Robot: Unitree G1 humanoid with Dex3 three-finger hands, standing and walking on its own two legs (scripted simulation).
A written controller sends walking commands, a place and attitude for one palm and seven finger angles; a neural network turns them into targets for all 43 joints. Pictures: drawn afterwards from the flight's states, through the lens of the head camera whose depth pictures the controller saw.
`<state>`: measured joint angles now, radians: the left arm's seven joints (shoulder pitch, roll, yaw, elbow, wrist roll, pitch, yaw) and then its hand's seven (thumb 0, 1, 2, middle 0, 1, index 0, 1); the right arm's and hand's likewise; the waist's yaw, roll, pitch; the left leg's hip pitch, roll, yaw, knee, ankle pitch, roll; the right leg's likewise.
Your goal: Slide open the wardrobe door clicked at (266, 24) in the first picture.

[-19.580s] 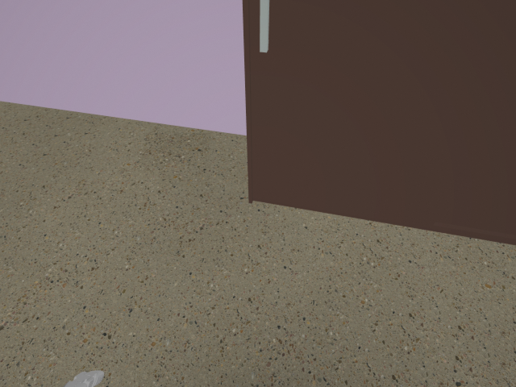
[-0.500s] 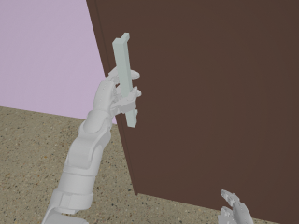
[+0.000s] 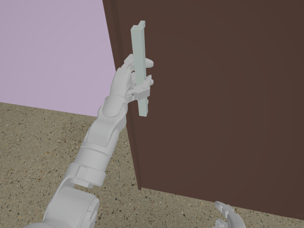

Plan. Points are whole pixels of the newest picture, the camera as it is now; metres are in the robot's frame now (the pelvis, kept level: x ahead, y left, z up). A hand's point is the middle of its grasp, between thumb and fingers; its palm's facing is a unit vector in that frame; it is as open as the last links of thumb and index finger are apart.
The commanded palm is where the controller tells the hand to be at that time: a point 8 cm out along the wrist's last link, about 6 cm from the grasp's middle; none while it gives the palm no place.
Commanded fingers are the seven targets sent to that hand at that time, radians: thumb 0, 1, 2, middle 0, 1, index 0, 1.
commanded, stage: step sideways, sliding the door along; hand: left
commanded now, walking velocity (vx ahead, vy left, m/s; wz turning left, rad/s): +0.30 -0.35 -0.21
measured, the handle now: (142, 74) +0.46 +0.07 +0.19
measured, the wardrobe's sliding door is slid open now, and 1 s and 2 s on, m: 0.01 0.11 0.48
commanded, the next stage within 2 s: none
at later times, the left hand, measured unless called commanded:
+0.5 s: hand (155, 89) +0.41 +0.03 +0.18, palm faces +0.08 -0.99 -0.06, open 6.2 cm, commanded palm +0.38 +0.01 +0.19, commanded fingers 0.00 0.90 0.90 -0.45 -1.40 -0.45 -1.40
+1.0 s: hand (191, 91) +0.41 -0.06 +0.18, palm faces +0.24 -0.97 -0.06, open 6.5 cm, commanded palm +0.37 -0.08 +0.18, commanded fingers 0.00 0.90 0.90 -0.45 -1.40 -0.45 -1.40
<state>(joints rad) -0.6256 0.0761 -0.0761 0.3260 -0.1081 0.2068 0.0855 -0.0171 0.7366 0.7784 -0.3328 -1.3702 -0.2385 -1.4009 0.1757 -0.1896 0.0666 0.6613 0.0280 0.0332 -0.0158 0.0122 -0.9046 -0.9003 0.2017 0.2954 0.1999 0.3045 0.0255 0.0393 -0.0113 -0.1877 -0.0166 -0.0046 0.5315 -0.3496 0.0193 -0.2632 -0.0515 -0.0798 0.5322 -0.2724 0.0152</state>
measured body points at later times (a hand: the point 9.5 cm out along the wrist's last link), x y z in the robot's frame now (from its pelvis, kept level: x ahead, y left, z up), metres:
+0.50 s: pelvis +0.00 -0.09 -0.02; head +0.08 -0.08 +0.43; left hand +0.40 +0.08 +0.18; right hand +0.21 -0.31 -0.12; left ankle +0.01 +0.05 -0.74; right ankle +0.00 -0.18 -0.70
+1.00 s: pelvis +0.06 -0.23 -0.01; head +0.16 -0.21 +0.43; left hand +0.39 -0.01 +0.18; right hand +0.30 -0.43 -0.10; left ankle +0.04 -0.06 -0.73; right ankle +0.08 -0.37 -0.68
